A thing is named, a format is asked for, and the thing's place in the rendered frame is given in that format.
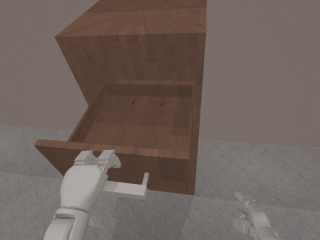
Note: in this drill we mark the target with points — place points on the robot right forearm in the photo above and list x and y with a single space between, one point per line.
265 233

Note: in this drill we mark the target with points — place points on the robot left forearm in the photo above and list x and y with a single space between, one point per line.
69 223

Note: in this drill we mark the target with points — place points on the handle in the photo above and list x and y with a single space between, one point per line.
127 190

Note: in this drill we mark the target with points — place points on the cabinet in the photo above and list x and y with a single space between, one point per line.
140 42

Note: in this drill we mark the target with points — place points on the robot right hand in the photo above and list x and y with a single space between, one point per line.
246 222

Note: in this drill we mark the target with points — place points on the robot left hand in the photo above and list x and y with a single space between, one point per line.
84 181

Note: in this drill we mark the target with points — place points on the drawer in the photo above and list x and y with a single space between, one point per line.
149 126

